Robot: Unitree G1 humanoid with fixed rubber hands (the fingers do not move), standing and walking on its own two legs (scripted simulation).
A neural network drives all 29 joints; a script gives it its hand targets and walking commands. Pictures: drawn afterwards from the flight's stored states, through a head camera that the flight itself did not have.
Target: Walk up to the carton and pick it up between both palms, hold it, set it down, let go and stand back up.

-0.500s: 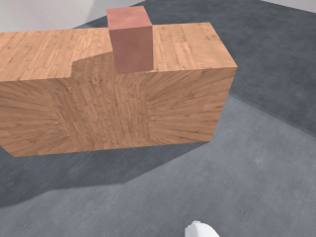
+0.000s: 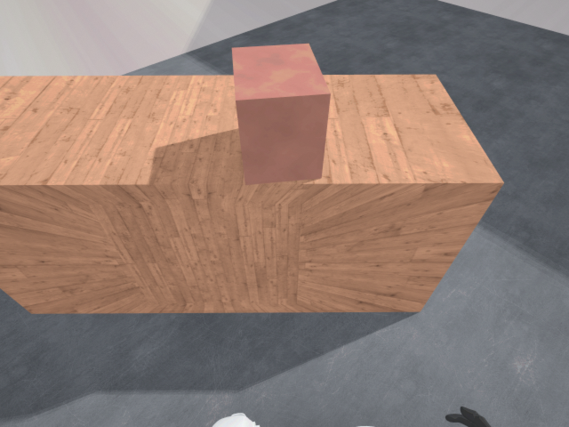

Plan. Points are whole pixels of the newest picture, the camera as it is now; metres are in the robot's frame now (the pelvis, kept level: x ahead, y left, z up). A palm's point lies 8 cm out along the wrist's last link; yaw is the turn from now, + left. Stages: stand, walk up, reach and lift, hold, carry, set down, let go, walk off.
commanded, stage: walk up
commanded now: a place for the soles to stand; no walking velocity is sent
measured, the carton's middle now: (277, 113) +0.75 +0.06 +0.03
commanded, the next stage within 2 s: none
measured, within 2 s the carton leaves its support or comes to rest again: neither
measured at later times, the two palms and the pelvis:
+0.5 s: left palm (119, 368) +0.23 +0.29 -0.09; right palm (458, 364) +0.25 -0.24 -0.10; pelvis +0.17 +0.01 +0.01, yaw +0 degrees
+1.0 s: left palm (156, 269) +0.40 +0.27 -0.06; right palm (431, 296) +0.36 -0.22 -0.08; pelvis +0.25 +0.03 +0.03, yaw -4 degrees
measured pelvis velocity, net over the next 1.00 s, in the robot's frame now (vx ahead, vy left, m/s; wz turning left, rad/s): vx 0.25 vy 0.03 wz -0.06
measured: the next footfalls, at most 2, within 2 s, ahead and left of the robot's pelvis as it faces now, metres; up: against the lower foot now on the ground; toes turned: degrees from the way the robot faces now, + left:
right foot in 0.22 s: +0.21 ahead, -0.13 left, +0.00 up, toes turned -8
left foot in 0.52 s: +0.32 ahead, +0.16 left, +0.00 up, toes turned +6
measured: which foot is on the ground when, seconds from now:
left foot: down 0.00-0.22, up 0.24-0.50, down 0.52-1.00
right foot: up 0.00-0.20, down 0.22-0.54, up 0.56-0.74, down 0.76-1.00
